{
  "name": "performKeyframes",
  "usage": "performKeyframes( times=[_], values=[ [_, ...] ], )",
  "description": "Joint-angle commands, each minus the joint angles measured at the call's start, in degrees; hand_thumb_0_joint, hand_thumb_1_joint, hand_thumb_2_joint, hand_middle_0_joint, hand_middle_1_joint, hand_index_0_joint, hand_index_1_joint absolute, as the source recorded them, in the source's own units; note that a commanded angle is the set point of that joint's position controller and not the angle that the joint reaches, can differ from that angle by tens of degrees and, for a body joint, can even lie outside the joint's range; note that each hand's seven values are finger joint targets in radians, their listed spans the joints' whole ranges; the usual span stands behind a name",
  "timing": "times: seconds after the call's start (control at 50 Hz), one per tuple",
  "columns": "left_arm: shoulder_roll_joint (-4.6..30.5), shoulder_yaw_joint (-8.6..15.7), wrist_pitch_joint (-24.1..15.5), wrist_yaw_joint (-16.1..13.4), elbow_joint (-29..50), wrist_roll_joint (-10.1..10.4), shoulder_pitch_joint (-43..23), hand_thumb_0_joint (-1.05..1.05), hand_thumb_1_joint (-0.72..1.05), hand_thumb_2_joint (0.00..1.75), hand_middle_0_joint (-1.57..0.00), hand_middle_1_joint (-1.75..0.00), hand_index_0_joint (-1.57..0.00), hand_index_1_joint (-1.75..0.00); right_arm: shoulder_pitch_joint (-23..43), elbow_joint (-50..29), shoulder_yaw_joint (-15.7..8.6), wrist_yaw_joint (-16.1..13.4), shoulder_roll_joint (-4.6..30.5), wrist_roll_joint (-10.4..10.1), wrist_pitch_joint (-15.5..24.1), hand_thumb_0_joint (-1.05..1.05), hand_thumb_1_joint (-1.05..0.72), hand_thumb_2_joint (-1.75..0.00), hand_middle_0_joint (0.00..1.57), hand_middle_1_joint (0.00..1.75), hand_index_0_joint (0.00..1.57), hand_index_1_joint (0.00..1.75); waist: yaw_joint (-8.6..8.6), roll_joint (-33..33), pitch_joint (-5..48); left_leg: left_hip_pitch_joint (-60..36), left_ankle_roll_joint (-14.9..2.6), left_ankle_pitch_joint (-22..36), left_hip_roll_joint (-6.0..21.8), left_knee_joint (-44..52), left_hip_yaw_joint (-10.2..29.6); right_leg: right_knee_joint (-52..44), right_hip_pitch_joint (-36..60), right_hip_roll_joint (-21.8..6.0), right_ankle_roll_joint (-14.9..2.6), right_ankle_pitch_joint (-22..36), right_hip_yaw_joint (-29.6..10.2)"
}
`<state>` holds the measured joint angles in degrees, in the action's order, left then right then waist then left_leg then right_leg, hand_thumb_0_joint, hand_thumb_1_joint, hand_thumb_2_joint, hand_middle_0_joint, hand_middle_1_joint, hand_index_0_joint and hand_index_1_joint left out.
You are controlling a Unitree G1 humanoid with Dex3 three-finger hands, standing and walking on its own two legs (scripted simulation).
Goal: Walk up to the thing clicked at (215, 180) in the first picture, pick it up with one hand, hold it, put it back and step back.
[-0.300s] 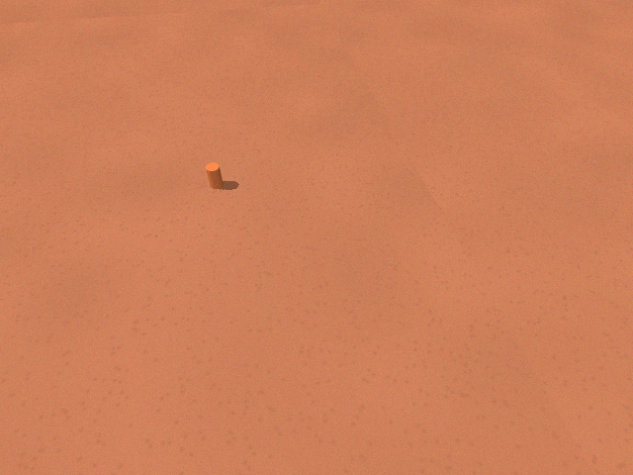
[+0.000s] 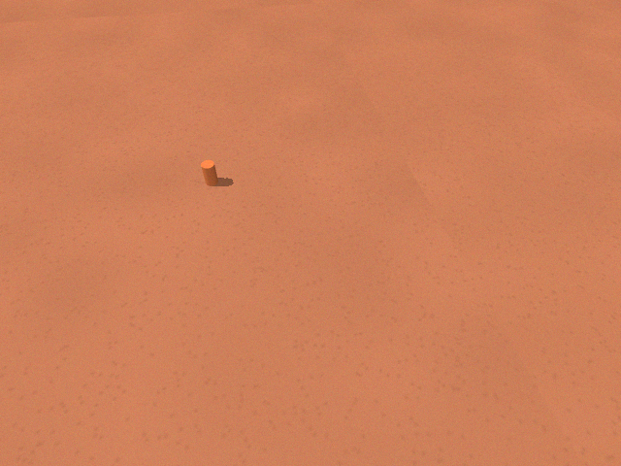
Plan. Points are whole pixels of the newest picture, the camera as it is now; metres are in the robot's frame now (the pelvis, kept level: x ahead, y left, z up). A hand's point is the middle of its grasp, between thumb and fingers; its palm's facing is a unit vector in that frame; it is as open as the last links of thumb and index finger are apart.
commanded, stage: stand
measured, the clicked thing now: (209, 173) +1.45 +0.47 -0.73
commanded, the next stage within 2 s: walk up in 0.82 s
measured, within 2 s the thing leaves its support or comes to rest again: neither
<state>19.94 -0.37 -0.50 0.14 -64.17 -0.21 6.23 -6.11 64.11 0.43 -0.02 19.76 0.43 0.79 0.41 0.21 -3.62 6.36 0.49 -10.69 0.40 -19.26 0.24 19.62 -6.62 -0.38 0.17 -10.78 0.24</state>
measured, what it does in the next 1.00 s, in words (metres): stands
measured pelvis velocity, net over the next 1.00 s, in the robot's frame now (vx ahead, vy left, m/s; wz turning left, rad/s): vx -0.01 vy -0.02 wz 0.16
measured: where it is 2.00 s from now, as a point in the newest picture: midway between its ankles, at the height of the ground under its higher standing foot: outside the picture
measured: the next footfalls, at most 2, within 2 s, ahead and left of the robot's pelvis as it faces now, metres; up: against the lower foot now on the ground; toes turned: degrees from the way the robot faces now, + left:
left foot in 1.36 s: -0.02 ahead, +0.14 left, +0.00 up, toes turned +27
right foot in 1.64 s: +0.12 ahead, -0.11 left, +0.00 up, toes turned +32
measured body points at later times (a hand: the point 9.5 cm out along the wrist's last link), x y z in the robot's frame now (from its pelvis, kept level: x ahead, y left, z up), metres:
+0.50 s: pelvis +0.00 +0.00 +0.00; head +0.01 +0.00 +0.45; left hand +0.08 +0.30 -0.13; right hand +0.08 -0.30 -0.13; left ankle +0.00 +0.12 -0.75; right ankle +0.00 -0.12 -0.75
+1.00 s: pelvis -0.01 -0.02 -0.01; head +0.03 -0.01 +0.43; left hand +0.08 +0.31 -0.13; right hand +0.09 -0.32 -0.14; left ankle +0.00 +0.13 -0.75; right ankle +0.00 -0.12 -0.75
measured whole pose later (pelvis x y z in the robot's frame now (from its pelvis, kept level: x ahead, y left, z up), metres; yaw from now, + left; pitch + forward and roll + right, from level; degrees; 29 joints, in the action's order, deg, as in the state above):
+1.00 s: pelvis -0.01 -0.02 -0.01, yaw +9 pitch -1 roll +1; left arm 22.6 3.7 1.2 1.2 -53.2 -0.5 2.5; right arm -12.4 55.0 -3.3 -0.1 20.6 1.9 -0.6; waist -0.6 1.6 -6.2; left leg 15.5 1.1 -12.5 -2.9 -28.5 8.8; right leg 31.1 -13.6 0.4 -2.0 -16.3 1.8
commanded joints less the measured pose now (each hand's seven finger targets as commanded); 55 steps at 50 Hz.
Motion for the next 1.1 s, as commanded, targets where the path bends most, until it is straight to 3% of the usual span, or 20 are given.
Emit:
performKeyframes(
  times=[0.0,0.22,0.32,0.78,0.8,0.82,0.84,0.88,0.9,0.92,0.94,0.96,0.98,1.0,1.02,1.04,1.06,1.08],
  values=[
    [11.9,2.2,-1.4,-0.7,3.4,-0.2,-1.7,0.0,0.9,0.9,-0.2,-0.3,-0.2,-0.3,2.2,-3.0,-2.4,-0.6,12.1,-0.1,1.1,0.0,-0.9,-0.9,0.2,0.3,0.2,0.3,-0.3,-0.5,5.0,-0.7,-2.02,8.1,6.7,2.7,5.3,-3.1,1.1,-6.9,-1.75,9.0,-5.7],
    [12.2,2.4,-1.4,-0.7,3.6,-0.2,-1.7,0.0,0.9,0.9,-0.2,-0.3,-0.2,-0.3,2.2,-3.3,-2.3,-0.6,11.9,0.0,1.1,0.0,-0.9,-0.9,0.2,0.3,0.2,0.3,-0.26,-0.8,5.5,-0.9,-1.99,8.6,6.8,3.1,5.2,-3.1,1.8,-7.0,-1.78,9.4,-5.8],
    [12.1,2.4,-1.4,-0.7,3.5,-0.2,-1.6,0.0,0.9,0.9,-0.2,-0.3,-0.2,-0.3,2.2,-3.3,-2.4,-0.6,12.2,0.0,1.1,0.0,-0.9,-0.9,0.2,0.3,0.2,0.3,-0.26,-0.3,4.6,-1.3,-1.87,7.9,7.0,3.6,5.5,-3.5,0.5,-6.7,-1.66,6.9,-5.5],
    [12.3,2.2,-1.4,-0.8,3.5,-0.2,-1.4,0.0,0.9,0.9,-0.2,-0.3,-0.2,-0.3,1.5,-3.0,-2.5,-0.5,12.2,0.0,1.1,0.0,-0.9,-0.9,0.2,0.3,0.2,0.3,-0.31,-0.1,5.1,-1.2,-1.9,9.1,6.8,3.6,5.4,-3.5,1.8,-7.0,-1.73,9.0,-5.7],
    [16.4,6.1,-0.5,-0.1,8.4,-0.4,-6.5,0.0,0.9,0.9,-0.2,-0.3,-0.2,-0.3,-2.3,-7.5,-5.0,-0.4,15.5,-0.4,0.7,0.0,-0.9,-0.9,0.2,0.3,0.2,0.3,-0.16,1.9,1.2,9.6,-4.19,20.5,5.7,-0.6,10.9,5.2,4.9,-4.2,-1.9,3.7,0.9],
    [15.3,6.2,0.2,-0.1,9.4,-0.4,-6.3,0.0,0.9,0.9,-0.2,-0.3,-0.2,-0.3,-3.2,-8.2,-5.5,-0.5,15.9,-0.4,0.6,0.0,-0.9,-0.9,0.2,0.3,0.2,0.3,-0.37,-0.2,0.7,11.4,-4.97,21.3,6.9,-0.4,12.8,6.9,3.9,-3.6,-2.54,-0.4,0.4],
    [14.2,6.3,0.5,0.0,10.2,0.0,-3.2,0.0,0.9,0.9,-0.2,-0.3,-0.2,-0.3,-2.5,-9.6,-6.2,-0.6,16.7,-0.2,0.7,0.0,-0.9,-0.9,0.2,0.3,0.2,0.3,0.7,-3.6,3.2,6.5,-6.8,22.7,8.0,-0.9,14.6,9.4,-0.2,-3.1,-2.53,-1.8,0.5],
    [12.4,6.6,1.2,0.4,12.9,-0.4,-4.5,0.0,0.9,0.9,-0.2,-0.3,-0.2,-0.3,-5.0,-12.1,-8.0,-0.9,18.1,0.8,0.4,0.0,-0.9,-0.9,0.2,0.3,0.2,0.3,-0.39,-7.7,5.3,7.0,-10.23,20.8,11.4,-0.3,23.7,14.4,-3.4,-0.6,-2.89,-10.2,-0.2],
    [11.5,6.7,1.3,0.7,13.9,-0.7,-2.9,0.0,0.9,0.9,-0.2,-0.3,-0.2,-0.3,-3.9,-13.5,-8.5,-1.1,18.6,1.2,0.2,0.0,-0.9,-0.9,0.2,0.3,0.2,0.3,0.47,-9.7,5.7,8.7,-11.59,16.8,12.6,0.3,26.9,16.6,-3.8,0.0,-3.29,-13.9,-1.7],
    [11.2,6.6,1.3,1.0,14.5,-0.9,-0.9,0.0,0.9,0.9,-0.2,-0.3,-0.2,-0.3,-2.5,-15.4,-8.9,-1.1,18.9,1.5,0.1,0.0,-0.9,-0.9,0.2,0.3,0.2,0.3,1.5,-10.6,6.2,9.6,-11.65,14.4,12.0,-0.8,27.0,16.2,-3.7,-0.3,-3.93,-14.6,-2.8],
    [11.2,6.1,1.2,0.7,14.0,-0.5,4.0,0.0,0.9,0.9,-0.2,-0.3,-0.2,-0.3,-0.6,-15.8,-8.2,-1.2,17.7,2.2,0.0,0.0,-0.9,-0.9,0.2,0.3,0.2,0.3,3.16,-7.8,7.9,8.0,-9.83,15.7,8.7,-5.9,24.6,10.4,-3.9,-0.5,-3.12,-9.9,-4.4],
    [13.0,6.9,1.0,0.4,13.9,-0.9,6.2,0.0,0.9,0.9,-0.2,-0.3,-0.2,-0.3,0.2,-17.3,-7.6,-1.2,14.6,2.1,-0.1,0.0,-0.9,-0.9,0.2,0.3,0.2,0.3,4.27,-1.8,9.8,12.9,-6.88,11.4,3.6,-12.7,18.1,4.6,1.5,-5.7,-4.13,-3.5,-8.6],
    [16.4,7.7,0.7,0.1,14.5,-1.5,6.2,0.0,0.9,0.9,-0.2,-0.3,-0.2,-0.3,1.3,-18.5,-6.6,-1.3,11.1,1.6,-0.3,0.0,-0.9,-0.9,0.2,0.3,0.2,0.3,5.57,6.3,8.2,23.1,-3.08,-0.3,-3.6,-20.0,8.0,-1.7,6.8,-15.8,-6.57,3.0,-14.7],
    [18.6,8.1,0.5,0.2,17.1,-2.2,1.2,0.0,0.9,0.9,-0.2,-0.3,-0.2,-0.3,-3.0,-18.3,-6.4,-1.5,10.5,1.8,-0.6,0.0,-0.9,-0.9,0.2,0.3,0.2,0.3,2.65,11.8,7.8,26.4,-1.88,-18.2,-4.6,-29.4,2.5,-3.7,6.1,-25.9,-11.78,8.3,-20.4],
    [17.9,8.0,0.5,0.4,19.4,-2.1,-1.2,0.0,0.9,0.9,-0.2,-0.3,-0.2,-0.3,-5.2,-18.5,-7.2,-1.5,12.8,2.7,-1.0,0.0,-0.9,-0.9,0.2,0.3,0.2,0.3,1.15,9.6,7.2,25.6,-1.54,-20.1,-0.6,-37.0,2.8,-1.2,3.0,-29.2,-15.53,14.8,-20.1],
    [14.8,7.3,0.4,0.3,20.6,-1.5,-0.9,0.0,0.9,0.9,-0.2,-0.3,-0.2,-0.3,-5.7,-18.8,-7.4,-1.1,13.6,2.7,-1.3,0.0,-0.9,-0.9,0.2,0.3,0.2,0.3,0.92,6.0,4.6,24.8,-1.25,-17.5,0.4,-38.8,3.7,0.7,1.3,-24.7,-14.32,20.9,-15.3],
    [15.2,7.2,0.1,0.3,22.9,-1.6,-3.4,0.0,0.9,0.9,-0.2,-0.3,-0.2,-0.3,-4.8,-21.7,-7.8,0.0,14.4,2.3,-2.1,0.0,-0.9,-0.9,0.2,0.3,0.2,0.3,0.14,5.7,2.9,25.3,0.58,-14.0,1.1,-40.9,4.4,1.3,1.8,-21.3,-11.44,25.7,-10.9],
    [15.9,7.4,-0.1,0.3,23.3,-2.1,-4.4,0.0,0.9,0.9,-0.2,-0.3,-0.2,-0.3,-5.9,-22.1,-7.8,0.7,14.3,2.1,-2.3,0.0,-0.9,-0.9,0.2,0.3,0.2,0.3,-0.59,7.2,3.4,25.1,0.72,-11.5,1.7,-42.3,3.8,2.5,2.2,-19.2,-10.95,26.9,-7.2]
  ],
)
